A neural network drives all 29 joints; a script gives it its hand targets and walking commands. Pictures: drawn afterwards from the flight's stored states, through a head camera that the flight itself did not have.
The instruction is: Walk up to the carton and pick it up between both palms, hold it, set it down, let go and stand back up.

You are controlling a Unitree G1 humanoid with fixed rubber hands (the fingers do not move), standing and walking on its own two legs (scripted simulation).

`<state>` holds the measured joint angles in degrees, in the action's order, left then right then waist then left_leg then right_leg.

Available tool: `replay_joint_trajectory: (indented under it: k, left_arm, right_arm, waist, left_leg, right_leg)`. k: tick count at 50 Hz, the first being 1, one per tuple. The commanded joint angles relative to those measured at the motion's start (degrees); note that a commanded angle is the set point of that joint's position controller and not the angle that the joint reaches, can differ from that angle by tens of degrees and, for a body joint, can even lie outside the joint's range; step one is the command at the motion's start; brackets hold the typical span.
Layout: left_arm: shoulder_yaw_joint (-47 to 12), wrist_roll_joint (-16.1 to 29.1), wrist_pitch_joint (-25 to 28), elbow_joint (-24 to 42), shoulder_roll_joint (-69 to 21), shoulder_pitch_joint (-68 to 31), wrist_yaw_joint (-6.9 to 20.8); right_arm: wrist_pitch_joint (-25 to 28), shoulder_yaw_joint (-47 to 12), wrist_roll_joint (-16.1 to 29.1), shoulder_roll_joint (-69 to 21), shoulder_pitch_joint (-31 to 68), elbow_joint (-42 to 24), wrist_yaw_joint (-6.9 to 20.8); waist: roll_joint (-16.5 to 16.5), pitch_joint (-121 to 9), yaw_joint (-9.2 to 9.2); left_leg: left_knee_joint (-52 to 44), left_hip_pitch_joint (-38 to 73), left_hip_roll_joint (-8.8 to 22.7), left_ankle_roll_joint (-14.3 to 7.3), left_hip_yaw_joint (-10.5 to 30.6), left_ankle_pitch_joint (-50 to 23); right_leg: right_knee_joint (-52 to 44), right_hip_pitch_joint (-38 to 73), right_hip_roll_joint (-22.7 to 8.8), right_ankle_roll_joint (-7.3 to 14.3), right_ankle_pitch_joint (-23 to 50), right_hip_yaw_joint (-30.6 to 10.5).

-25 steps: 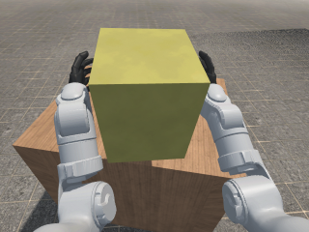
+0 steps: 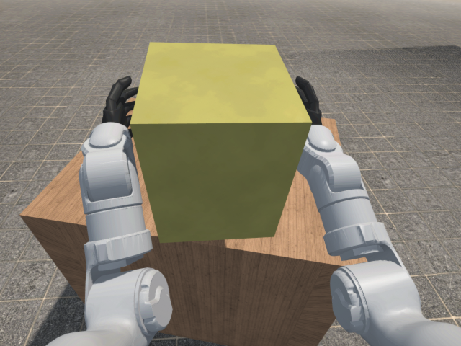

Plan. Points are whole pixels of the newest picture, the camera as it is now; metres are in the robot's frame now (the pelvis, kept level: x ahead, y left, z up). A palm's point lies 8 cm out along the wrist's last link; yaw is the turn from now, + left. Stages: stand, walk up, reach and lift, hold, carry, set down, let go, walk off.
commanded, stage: hold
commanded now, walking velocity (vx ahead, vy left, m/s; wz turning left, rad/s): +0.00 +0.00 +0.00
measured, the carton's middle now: (216, 146) +0.38 +0.01 +0.20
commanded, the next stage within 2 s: none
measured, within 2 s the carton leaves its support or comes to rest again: neither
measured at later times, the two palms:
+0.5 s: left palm (120, 130) +0.37 +0.15 +0.24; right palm (307, 125) +0.37 -0.14 +0.24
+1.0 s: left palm (119, 130) +0.37 +0.15 +0.24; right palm (307, 127) +0.37 -0.14 +0.24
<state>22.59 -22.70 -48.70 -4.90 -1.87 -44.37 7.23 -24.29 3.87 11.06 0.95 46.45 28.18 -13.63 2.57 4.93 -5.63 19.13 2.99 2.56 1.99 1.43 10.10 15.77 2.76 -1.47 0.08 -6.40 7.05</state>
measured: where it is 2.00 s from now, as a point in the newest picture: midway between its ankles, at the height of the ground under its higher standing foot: outside the picture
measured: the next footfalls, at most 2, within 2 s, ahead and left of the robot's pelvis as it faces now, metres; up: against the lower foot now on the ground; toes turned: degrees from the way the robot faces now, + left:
none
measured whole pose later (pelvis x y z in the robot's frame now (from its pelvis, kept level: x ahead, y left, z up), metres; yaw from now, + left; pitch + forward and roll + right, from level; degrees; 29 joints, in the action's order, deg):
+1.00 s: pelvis +0.01 +0.00 +0.00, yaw -1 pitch -12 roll -1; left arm 21.6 -23.0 -49.4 -2.0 -2.7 -42.0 6.4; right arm -24.2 2.4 12.2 1.8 45.7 27.8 -13.2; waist 2.5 4.3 -5.2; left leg 18.8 3.5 2.7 2.0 0.4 10.5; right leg 16.3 2.4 -1.4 0.0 -6.9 6.0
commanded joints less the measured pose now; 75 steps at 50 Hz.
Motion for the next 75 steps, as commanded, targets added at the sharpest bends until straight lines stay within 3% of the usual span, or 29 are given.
replay_joint_trajectory:
  k: [1,2,6,24,43,60,75]
  left_arm:
    - [-26.52,9.58,3.32,4.27,-26.53,-33.7,6.87]
    - [-26.58,9.32,3.12,2.86,-27.2,-32.43,6.39]
    - [-25.72,8.8,3.38,1.98,-27.2,-31.93,6.13]
    - [-27.62,9.7,2.21,6.64,-26.2,-30.16,6.43]
    - [-28.15,9.72,2.34,5.98,-27.32,-30.42,6.19]
    - [-26.71,9.46,2.42,4.7,-26.25,-31.17,6.29]
    - [-27.39,9.56,2.33,5.11,-26.82,-31.0,6.52]
  right_arm:
    - [2.99,-20.96,5.53,-29.92,39.86,-14.53,5.96]
    - [3.08,-21.91,6.14,-29.31,41.92,-13.88,6.25]
    - [3.86,-20.84,4.74,-30.07,41.27,-12.68,6.99]
    - [2.69,-23.63,7.56,-30.62,39.12,-16.3,4.96]
    - [2.55,-22.25,6.43,-29.67,39.23,-15.37,6.1]
    - [2.72,-22.62,6.47,-30.96,40.19,-14.85,5.58]
    - [2.44,-22.27,6.71,-30.23,39.79,-15.03,5.6]
  waist:
    - [-5.28,-23.24,-0.97]
    - [-4.48,-23.43,0.59]
    - [-3.72,-21.77,0.72]
    - [-3.82,-23.28,-0.21]
    - [-4.34,-22.21,-0.2]
    - [-3.17,-22.69,0.27]
    - [-4.12,-22.52,-0.27]
  left_leg:
    - [-3.44,-6.39,-5.29,0.09,-4.5,-12.05]
    - [-4.68,-8.46,-5.91,-0.36,-5.92,-9.22]
    - [-6.07,-10.35,-5.47,-1.19,-6.18,-7.47]
    - [-2.92,-5.38,-6.01,-0.11,-5.67,-13.05]
    - [-4.41,-7.7,-5.5,0.0,-6.04,-11.41]
    - [-4.05,-6.92,-5.95,-0.83,-6.05,-9.58]
    - [-4.12,-7.41,-5.81,-0.2,-5.93,-10.83]
  right_leg:
    - [0.83,14.6,5.28,-1.6,5.26,-0.45]
    - [1.07,13.77,5.66,-1.83,2.57,-0.78]
    - [1.31,14.91,5.71,-1.53,1.29,-0.8]
    - [0.87,14.55,5.12,-2.73,9.26,-0.79]
    - [1.23,14.59,5.81,-1.76,4.98,-0.93]
    - [0.61,14.01,5.09,-2.45,6.14,-1.03]
    - [1.06,14.6,5.46,-2.21,6.09,-0.88]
